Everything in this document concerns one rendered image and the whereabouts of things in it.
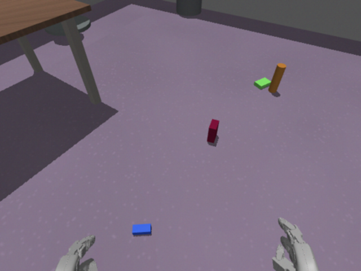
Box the right robot hand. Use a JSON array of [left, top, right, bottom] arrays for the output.
[[272, 217, 319, 271]]

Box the left robot hand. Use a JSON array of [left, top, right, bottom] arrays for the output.
[[55, 235, 98, 271]]

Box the table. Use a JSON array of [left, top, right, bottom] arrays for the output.
[[0, 0, 101, 105]]

